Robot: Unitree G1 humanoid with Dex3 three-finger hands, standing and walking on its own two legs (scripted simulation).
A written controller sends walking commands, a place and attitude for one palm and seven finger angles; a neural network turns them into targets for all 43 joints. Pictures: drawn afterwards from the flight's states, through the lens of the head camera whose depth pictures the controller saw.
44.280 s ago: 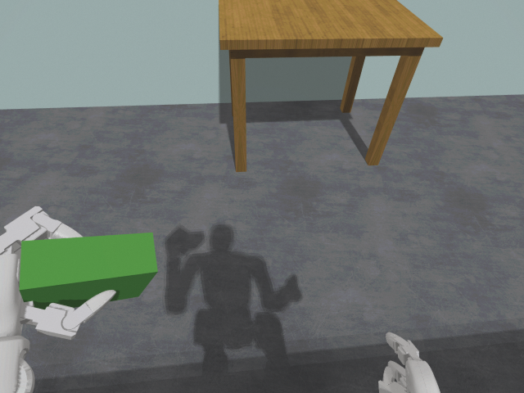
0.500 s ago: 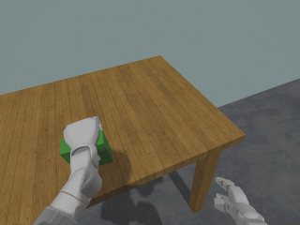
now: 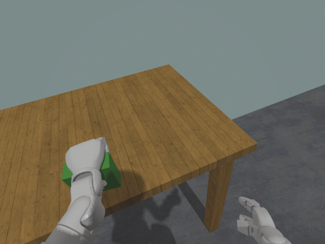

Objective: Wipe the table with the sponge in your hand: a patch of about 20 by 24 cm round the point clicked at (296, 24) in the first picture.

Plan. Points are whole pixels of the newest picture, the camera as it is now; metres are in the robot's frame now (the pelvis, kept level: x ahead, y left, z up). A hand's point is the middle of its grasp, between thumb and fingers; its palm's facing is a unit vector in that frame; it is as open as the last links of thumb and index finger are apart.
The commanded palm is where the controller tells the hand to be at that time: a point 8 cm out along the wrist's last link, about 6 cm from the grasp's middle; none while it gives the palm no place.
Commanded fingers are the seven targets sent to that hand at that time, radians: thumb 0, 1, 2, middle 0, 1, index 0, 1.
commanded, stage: slide back across to the middle lane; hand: left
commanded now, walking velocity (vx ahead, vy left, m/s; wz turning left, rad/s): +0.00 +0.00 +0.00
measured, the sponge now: (96, 178) +0.28 +0.23 +0.02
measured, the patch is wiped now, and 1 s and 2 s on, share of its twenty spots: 0.95 0.95 0.95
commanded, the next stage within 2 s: wipe forward along the middle lane in 0.54 s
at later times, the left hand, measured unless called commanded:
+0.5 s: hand (76, 175) +0.25 +0.25 +0.09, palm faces +0.13 -0.19 -0.97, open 9.1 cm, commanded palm +0.20 +0.26 +0.13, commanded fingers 0.00 0.10 1.30 -1.20 -1.60 -1.20 -1.60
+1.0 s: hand (60, 176) +0.25 +0.30 +0.08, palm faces +0.00 -0.09 -1.00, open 9.1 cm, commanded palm +0.23 +0.30 +0.11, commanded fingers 0.00 0.10 1.30 -1.20 -1.60 -1.20 -1.60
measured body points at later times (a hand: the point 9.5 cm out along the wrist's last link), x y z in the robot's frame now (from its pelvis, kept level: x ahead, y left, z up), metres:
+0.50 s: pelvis +0.01 +0.00 +0.00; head -0.03 -0.04 +0.45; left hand +0.24 +0.25 +0.14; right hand +0.26 -0.21 -0.07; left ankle +0.00 +0.14 -0.73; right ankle -0.02 -0.07 -0.73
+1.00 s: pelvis -0.01 +0.01 +0.00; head -0.04 -0.03 +0.45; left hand +0.25 +0.30 +0.13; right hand +0.21 -0.21 -0.09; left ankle +0.00 +0.14 -0.73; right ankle -0.02 -0.07 -0.73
